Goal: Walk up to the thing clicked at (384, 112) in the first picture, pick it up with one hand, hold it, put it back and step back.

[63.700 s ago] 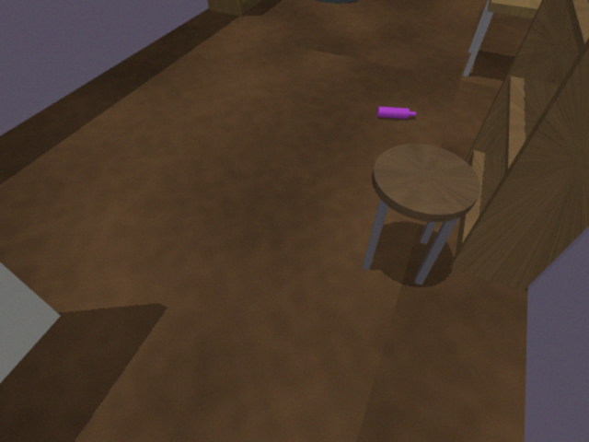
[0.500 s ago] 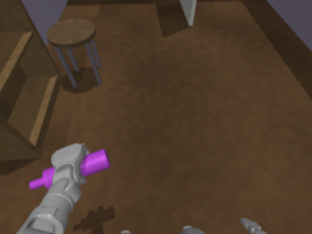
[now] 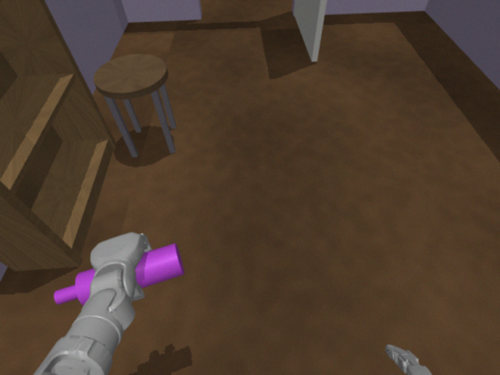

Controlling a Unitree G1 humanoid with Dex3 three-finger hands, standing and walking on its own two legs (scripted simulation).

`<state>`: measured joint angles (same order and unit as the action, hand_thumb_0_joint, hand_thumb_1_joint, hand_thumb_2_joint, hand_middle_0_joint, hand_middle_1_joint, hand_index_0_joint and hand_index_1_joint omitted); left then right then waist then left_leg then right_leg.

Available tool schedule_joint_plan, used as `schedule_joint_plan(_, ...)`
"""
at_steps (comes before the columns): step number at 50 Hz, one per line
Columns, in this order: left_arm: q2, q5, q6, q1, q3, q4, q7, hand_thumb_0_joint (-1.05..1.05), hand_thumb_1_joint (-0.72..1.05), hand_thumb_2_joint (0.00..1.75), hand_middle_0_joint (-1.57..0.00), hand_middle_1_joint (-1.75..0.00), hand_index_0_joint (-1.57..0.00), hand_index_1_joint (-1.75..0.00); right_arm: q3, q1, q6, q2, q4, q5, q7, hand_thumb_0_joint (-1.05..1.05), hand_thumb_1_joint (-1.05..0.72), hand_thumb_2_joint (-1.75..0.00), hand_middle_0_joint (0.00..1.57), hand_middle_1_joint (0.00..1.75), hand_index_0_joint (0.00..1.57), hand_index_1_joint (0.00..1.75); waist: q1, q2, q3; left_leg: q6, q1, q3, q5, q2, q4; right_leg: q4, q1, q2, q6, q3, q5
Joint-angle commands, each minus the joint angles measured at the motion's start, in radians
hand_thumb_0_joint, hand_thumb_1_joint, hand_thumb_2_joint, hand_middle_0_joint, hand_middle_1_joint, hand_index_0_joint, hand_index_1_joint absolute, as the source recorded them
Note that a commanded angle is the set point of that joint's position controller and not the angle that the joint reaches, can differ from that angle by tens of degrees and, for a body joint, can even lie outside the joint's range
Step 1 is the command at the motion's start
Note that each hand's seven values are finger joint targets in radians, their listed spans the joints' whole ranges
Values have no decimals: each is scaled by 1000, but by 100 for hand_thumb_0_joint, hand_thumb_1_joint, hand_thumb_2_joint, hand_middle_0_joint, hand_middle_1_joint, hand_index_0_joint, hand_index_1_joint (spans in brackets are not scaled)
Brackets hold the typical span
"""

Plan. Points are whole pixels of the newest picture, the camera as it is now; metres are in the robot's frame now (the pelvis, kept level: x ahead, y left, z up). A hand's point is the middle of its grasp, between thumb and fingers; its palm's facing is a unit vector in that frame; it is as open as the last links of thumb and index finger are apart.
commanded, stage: hold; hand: left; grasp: from above
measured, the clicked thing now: (120, 277) +0.32 +0.25 -0.08
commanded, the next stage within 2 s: crouch in 1.36 s
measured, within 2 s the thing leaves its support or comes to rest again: neither
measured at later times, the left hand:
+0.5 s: hand (129, 287) +0.28 +0.21 -0.04, palm faces -0.43 -0.16 -0.89, open 9.2 cm
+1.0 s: hand (125, 295) +0.27 +0.22 -0.04, palm faces -0.44 -0.16 -0.89, open 9.2 cm
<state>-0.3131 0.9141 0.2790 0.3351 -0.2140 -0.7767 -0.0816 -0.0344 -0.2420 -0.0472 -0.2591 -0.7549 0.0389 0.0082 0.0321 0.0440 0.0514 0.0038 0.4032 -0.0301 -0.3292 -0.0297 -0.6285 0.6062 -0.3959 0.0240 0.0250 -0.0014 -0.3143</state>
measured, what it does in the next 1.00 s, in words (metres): stands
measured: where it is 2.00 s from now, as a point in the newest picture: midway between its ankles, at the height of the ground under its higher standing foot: outside the picture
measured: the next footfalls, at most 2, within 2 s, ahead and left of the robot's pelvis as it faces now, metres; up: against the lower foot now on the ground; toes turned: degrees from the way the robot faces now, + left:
none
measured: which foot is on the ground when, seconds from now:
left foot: down 0.00-1.00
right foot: down 0.00-1.00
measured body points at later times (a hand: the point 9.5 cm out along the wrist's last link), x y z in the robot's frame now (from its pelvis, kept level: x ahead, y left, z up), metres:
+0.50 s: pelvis -0.02 -0.01 +0.01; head +0.00 -0.03 +0.46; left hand +0.30 +0.22 +0.01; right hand +0.11 -0.26 -0.11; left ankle -0.01 +0.12 -0.73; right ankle -0.01 -0.14 -0.73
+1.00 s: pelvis -0.03 -0.01 +0.01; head -0.02 -0.03 +0.46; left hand +0.28 +0.22 +0.01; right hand +0.12 -0.26 -0.11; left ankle -0.01 +0.12 -0.73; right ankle -0.01 -0.14 -0.73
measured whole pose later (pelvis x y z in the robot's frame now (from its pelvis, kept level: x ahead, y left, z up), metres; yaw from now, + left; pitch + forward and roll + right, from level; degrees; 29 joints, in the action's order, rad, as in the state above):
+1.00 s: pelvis -0.03 -0.01 +0.01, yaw +0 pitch +1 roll +0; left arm -0.33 0.93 0.26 0.26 -0.22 -0.66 0.01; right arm -0.02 -0.19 -0.02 -0.26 -0.71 0.05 0.02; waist 0.00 0.05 0.01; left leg 0.01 0.29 -0.03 -0.24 -0.03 -0.51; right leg 0.52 -0.30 0.02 0.01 0.00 -0.24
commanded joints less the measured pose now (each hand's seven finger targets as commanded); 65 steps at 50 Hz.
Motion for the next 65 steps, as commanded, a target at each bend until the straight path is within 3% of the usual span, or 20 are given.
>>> schedule_joint_plan(1, -202, 35, -2, 353, 70, 245, -47, 0, 69, 72, -97, -74, -100, -70, -43, 23, -29, -134, 119, 0, 5, 0, -88, -89, 20, 30, 20, 30, -11, 2, 306, -2, -176, 7, 372, 38, 76, -68, 145, -48, -28, -12, 341)
schedule_joint_plan(3, -215, 36, -1, 357, 78, 240, -44, 0, 71, 75, -98, -76, -101, -72, -42, 24, -27, -137, 116, 1, 6, 0, -88, -89, 20, 30, 20, 30, -8, 8, 303, 0, -186, 8, 375, 35, 83, -70, 139, -52, -29, -14, 335)
schedule_joint_plan(4, -195, 34, -1, 358, 63, 246, -42, 0, 71, 76, -99, -75, -102, -72, -41, 27, -26, -135, 118, -1, 5, 0, -88, -89, 20, 30, 20, 30, 1, 6, 295, 1, -193, 11, 376, 31, 87, -73, 134, -54, -30, -16, 332)
schedule_joint_plan(14, -205, 40, 0, 352, 68, 294, -15, 0, 75, 75, -100, -80, -104, -75, -37, 56, -16, -129, 137, 3, 7, 0, -88, -89, 20, 30, 20, 30, -12, -19, 286, -13, -206, -2, 331, 42, 116, -114, 161, -42, -21, -6, 315)
schedule_joint_plan(28, -208, 45, -8, 307, 72, 331, 3, 0, 78, 74, -98, -86, -104, -80, -26, 110, -14, -123, 164, 4, 11, 0, -88, -89, 20, 30, 20, 30, -22, -24, 219, -13, -208, 1, 224, 42, 162, -160, 149, -39, -23, -5, 195)
schedule_joint_plan(37, -230, 45, -14, 312, 87, 340, 27, 0, 78, 73, -98, -86, -104, -80, -27, 111, -14, -123, 163, 8, 17, 0, -88, -89, 20, 30, 20, 30, -25, -38, 239, -21, -231, -7, 262, 45, 160, -165, 171, -33, -17, -1, 242)
schedule_joint_plan(41, -208, 48, -19, 327, 61, 346, 39, 0, 76, 75, -98, -85, -103, -80, -22, 123, -16, -121, 165, 8, 19, 0, -88, -89, 20, 30, 20, 30, -25, -13, 213, -13, -234, -4, 233, 41, 178, -170, 148, -38, -26, -5, 200)
schedule_joint_plan(44, -224, 41, -18, 274, 85, 319, 36, 0, 77, 73, -97, -87, -103, -80, -20, 128, -16, -120, 170, 7, 18, 0, -88, -89, 20, 30, 20, 30, -37, -23, 182, -10, -206, 0, 194, 39, 187, -178, 148, -40, -28, -10, 153)
schedule_joint_plan(47, -220, 49, -22, 286, 77, 321, 33, 0, 78, 74, -98, -87, -104, -81, -21, 128, -16, -120, 174, 7, 16, 0, -89, -89, 20, 30, 20, 30, -29, -36, 187, -15, -210, -2, 187, 42, 187, -182, 152, -37, -25, -5, 150)
schedule_joint_plan(49, -240, 50, -28, 298, 99, 347, 31, 0, 78, 74, -98, -87, -104, -80, -25, 122, -15, -120, 170, 7, 15, 0, -88, -89, 20, 30, 20, 30, -35, -5, 228, -14, -228, -5, 229, 43, 179, -170, 165, -34, -26, -2, 194)
schedule_joint_plan(51, -242, 62, -33, 326, 90, 353, 25, 0, 78, 75, -100, -85, -105, -79, -25, 114, -15, -121, 165, 6, 17, 0, -88, -89, 20, 30, 20, 30, -24, -12, 248, -14, -243, -1, 260, 39, 172, -162, 168, -38, -26, -6, 223)
schedule_joint_plan(53, -251, 57, -37, 329, 105, 370, 13, 0, 79, 76, -101, -85, -107, -79, -24, 119, -16, -118, 165, 8, 18, 0, -89, -89, 20, 30, 20, 30, -36, 5, 256, -12, -249, -5, 259, 43, 172, -164, 177, -36, -26, -4, 222)
schedule_joint_plan(54, -251, 58, -35, 326, 105, 360, 9, 0, 79, 76, -100, -86, -105, -80, -24, 115, -16, -117, 157, 7, 18, 0, -88, -89, 20, 30, 20, 30, -29, 7, 254, -11, -247, -4, 261, 40, 172, -164, 172, -38, -27, -3, 223)
schedule_joint_plan(63, -209, 42, -24, 319, 67, 320, 18, 0, 77, 72, -99, -85, -105, -79, -26, 120, -20, -119, 155, 8, 18, 0, -88, -89, 20, 30, 20, 30, -28, -16, 225, -13, -242, -6, 257, 39, 179, -176, 171, -37, -25, -7, 222)
schedule_joint_plan(65, -220, 38, -20, 296, 79, 320, 22, 0, 78, 74, -100, -85, -105, -79, -27, 123, -19, -120, 162, 8, 17, 0, -89, -89, 20, 30, 20, 30, -38, -27, 223, -12, -239, -3, 263, 40, 183, -178, 182, -37, -26, -11, 224)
